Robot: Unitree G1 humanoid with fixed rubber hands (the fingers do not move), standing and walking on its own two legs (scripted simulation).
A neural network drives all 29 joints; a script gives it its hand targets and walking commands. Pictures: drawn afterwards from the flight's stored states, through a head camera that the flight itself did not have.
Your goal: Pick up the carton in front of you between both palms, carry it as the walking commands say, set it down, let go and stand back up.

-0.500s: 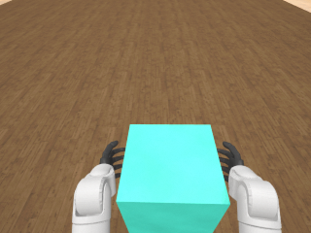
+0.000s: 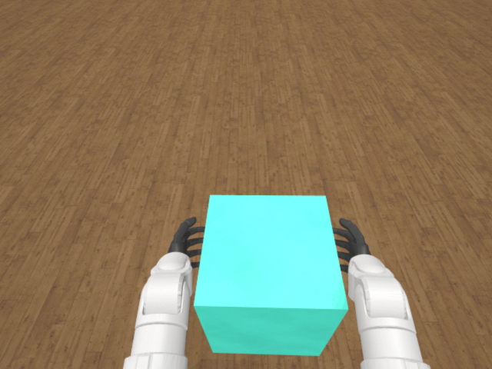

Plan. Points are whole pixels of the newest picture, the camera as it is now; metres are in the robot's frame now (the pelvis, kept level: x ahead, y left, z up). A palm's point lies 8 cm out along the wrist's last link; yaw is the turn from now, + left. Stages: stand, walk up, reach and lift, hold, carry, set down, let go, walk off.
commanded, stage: carry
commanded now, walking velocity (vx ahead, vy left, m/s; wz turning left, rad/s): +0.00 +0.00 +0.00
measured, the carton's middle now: (266, 278) +0.29 +0.00 -0.06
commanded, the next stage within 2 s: hold in 0.72 s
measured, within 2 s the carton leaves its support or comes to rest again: neither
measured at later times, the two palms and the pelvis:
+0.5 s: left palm (181, 253) +0.29 +0.14 +0.03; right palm (360, 256) +0.29 -0.15 +0.03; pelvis +0.01 +0.00 +0.00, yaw +0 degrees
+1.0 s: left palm (193, 259) +0.28 +0.12 +0.04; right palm (379, 270) +0.26 -0.18 +0.04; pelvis -0.01 -0.01 +0.01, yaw -3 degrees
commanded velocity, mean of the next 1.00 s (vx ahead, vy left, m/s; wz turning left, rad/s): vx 0.00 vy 0.00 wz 0.00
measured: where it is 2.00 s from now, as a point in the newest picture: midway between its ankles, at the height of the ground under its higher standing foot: outside the picture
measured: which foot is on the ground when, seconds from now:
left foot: down 0.00-1.00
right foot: down 0.00-1.00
